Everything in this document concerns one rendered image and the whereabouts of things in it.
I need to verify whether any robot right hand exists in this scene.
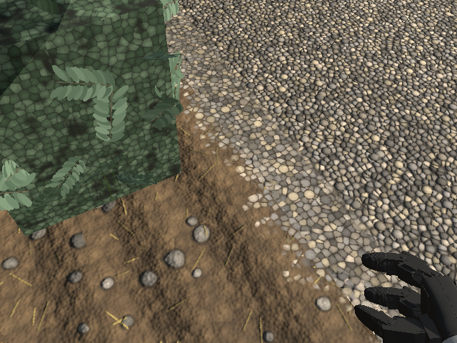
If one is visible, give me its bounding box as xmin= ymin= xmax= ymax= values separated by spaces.
xmin=354 ymin=251 xmax=457 ymax=343

